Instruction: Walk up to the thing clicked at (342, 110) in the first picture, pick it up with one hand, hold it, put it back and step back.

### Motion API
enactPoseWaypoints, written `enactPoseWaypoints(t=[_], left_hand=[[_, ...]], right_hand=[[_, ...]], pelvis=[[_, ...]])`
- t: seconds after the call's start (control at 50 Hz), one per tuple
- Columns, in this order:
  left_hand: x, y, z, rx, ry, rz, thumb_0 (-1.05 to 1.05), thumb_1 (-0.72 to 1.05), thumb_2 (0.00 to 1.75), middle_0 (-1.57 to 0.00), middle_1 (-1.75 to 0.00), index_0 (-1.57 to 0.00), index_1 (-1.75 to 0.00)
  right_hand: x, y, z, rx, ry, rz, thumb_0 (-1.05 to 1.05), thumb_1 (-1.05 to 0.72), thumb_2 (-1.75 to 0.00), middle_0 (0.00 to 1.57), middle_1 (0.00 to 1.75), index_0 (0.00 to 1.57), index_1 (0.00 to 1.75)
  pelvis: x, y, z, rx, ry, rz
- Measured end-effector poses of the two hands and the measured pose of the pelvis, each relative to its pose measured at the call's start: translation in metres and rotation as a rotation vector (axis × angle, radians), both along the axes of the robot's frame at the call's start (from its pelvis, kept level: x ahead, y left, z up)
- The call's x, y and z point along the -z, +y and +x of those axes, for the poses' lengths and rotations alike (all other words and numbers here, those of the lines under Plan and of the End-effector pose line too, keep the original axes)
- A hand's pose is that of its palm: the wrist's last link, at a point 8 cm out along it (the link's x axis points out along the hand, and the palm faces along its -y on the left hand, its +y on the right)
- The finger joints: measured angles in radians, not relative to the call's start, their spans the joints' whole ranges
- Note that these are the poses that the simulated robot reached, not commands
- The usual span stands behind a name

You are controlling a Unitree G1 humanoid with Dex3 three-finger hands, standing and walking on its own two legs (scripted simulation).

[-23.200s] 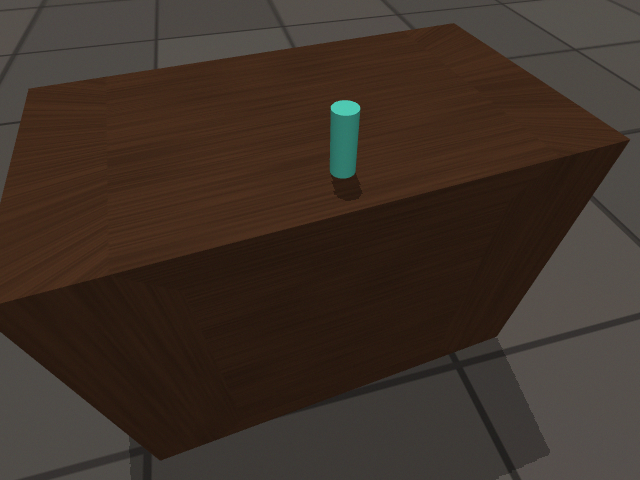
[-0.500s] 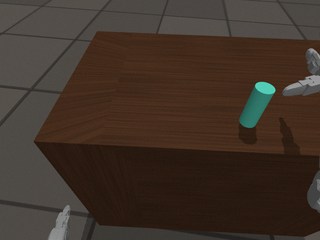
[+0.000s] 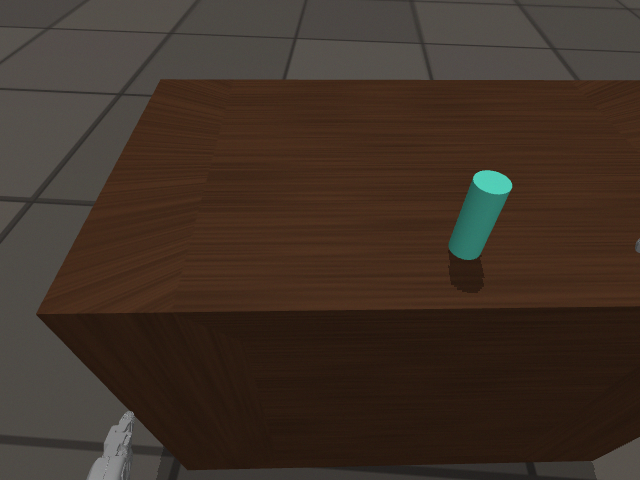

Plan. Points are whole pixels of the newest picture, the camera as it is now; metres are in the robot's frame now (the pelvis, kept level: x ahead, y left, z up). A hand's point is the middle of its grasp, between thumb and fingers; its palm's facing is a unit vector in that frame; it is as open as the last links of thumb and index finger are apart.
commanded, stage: sink last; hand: right
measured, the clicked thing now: (477, 217) +0.44 -0.20 +0.10
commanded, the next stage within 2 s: home in 0.80 s
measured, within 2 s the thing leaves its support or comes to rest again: neither
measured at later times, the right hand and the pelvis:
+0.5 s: hand out of the picture +0.16 -0.25 +0.17, palm faces +0.43 +0.80 -0.42, open 17.7 cm; pelvis -0.02 +0.01 +0.00, yaw -2 degrees
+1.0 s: hand out of the picture +0.14 -0.25 +0.18, palm faces +0.45 +0.78 -0.43, open 17.5 cm; pelvis -0.04 +0.02 +0.01, yaw -2 degrees
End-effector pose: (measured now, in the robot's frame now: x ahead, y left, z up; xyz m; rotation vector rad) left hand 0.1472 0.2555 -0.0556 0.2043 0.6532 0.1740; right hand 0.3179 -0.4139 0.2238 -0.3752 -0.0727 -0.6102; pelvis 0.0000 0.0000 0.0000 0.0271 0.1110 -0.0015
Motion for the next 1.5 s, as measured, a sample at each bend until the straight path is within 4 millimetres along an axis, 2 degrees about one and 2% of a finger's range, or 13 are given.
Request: enactPoseWaypoints(t=[0.1,0.24,0.38,0.5,0.6,0.72,0.84,0.96,1.02,1.08,1.22,1.4,1.5], left_hand=[[-0.004,-0.005,0.014,-0.008,-0.066,-0.051,-0.01,-0.52,0.06,-0.06,-0.04,-0.05,-0.04],[0.005,-0.002,-0.002,-0.039,0.022,-0.072,-0.01,-0.52,0.06,-0.06,-0.05,-0.06,-0.05],[-0.002,0.018,-0.007,-0.076,0.010,-0.011,-0.01,-0.51,0.05,-0.05,-0.05,-0.05,-0.05],[-0.004,0.013,-0.004,-0.041,-0.040,-0.029,-0.01,-0.50,0.04,-0.05,-0.05,-0.05,-0.04],[0.002,0.014,-0.006,-0.045,-0.062,-0.045,-0.01,-0.50,0.05,-0.05,-0.05,-0.06,-0.05],[0.013,0.022,-0.027,-0.060,-0.028,-0.050,-0.01,-0.50,0.05,-0.05,-0.05,-0.06,-0.05],[0.015,0.025,-0.042,-0.049,0.011,-0.030,-0.01,-0.51,0.05,-0.05,-0.05,-0.05,-0.05],[0.000,0.014,-0.032,-0.013,-0.056,-0.023,-0.01,-0.51,0.07,-0.06,-0.06,-0.05,-0.06],[-0.007,0.009,-0.027,-0.006,-0.089,-0.028,-0.01,-0.45,0.14,-0.07,-0.09,-0.07,-0.09],[-0.007,-0.002,-0.025,0.012,-0.085,-0.049,-0.01,-0.33,0.25,-0.09,-0.12,-0.09,-0.12],[0.017,-0.041,-0.022,0.073,0.025,-0.127,-0.01,0.08,0.47,-0.13,-0.18,-0.13,-0.18],[0.011,-0.019,-0.007,0.032,0.020,-0.042,0.00,0.61,0.74,-0.17,-0.25,-0.17,-0.25],[0.011,-0.023,0.000,0.046,0.036,-0.042,0.01,0.78,0.84,-0.19,-0.28,-0.18,-0.28]], right_hand=[[0.012,0.034,-0.037,-0.096,-0.001,-0.076,-0.01,0.57,-0.05,0.06,0.06,0.05,0.05],[0.035,0.090,-0.102,-0.223,-0.013,-0.100,-0.01,0.56,-0.05,0.06,0.06,0.06,0.05],[0.031,0.111,-0.163,-0.208,-0.045,-0.152,-0.01,0.59,-0.04,0.07,0.06,0.06,0.05],[0.033,0.130,-0.205,-0.205,-0.038,-0.154,-0.01,0.60,-0.04,0.06,0.06,0.06,0.06],[0.019,0.136,-0.219,-0.196,-0.092,-0.199,-0.01,0.60,-0.04,0.06,0.07,0.06,0.06],[0.003,0.124,-0.225,-0.158,-0.136,-0.284,-0.01,0.59,-0.05,0.06,0.07,0.06,0.06],[0.006,0.115,-0.224,-0.142,-0.146,-0.295,-0.01,0.58,-0.05,0.06,0.07,0.06,0.06],[0.017,0.127,-0.218,-0.215,-0.163,-0.259,-0.01,0.57,-0.05,0.06,0.07,0.06,0.06],[0.030,0.128,-0.218,-0.235,-0.132,-0.220,-0.01,0.56,-0.05,0.06,0.06,0.06,0.06],[0.054,0.127,-0.219,-0.238,-0.068,-0.142,-0.01,0.56,-0.06,0.06,0.06,0.06,0.05],[0.141,0.151,-0.221,-0.267,0.212,0.120,-0.01,0.55,-0.06,0.06,0.06,0.06,0.05],[0.213,0.170,-0.215,-0.270,0.487,0.268,-0.01,0.55,-0.05,0.06,0.06,0.06,0.05],[0.259,0.195,-0.202,-0.317,0.630,0.365,-0.01,0.56,-0.05,0.05,0.05,0.05,0.05]], pelvis=[[-0.002,-0.004,0.006,0.000,-0.035,-0.004],[-0.004,0.000,0.003,0.010,-0.089,-0.012],[-0.004,0.007,-0.007,0.020,-0.124,-0.018],[-0.004,0.013,-0.016,0.034,-0.150,-0.024],[-0.003,0.017,-0.026,0.047,-0.171,-0.033],[-0.004,0.022,-0.036,0.044,-0.185,-0.039],[-0.005,0.023,-0.043,0.036,-0.189,-0.040],[-0.007,0.020,-0.043,0.033,-0.194,-0.038],[-0.008,0.018,-0.041,0.031,-0.198,-0.037],[-0.009,0.016,-0.039,0.028,-0.198,-0.035],[-0.009,0.013,-0.037,0.031,-0.177,-0.032],[-0.010,0.011,-0.027,0.035,-0.149,-0.031],[-0.009,0.015,-0.019,0.029,-0.124,-0.031]])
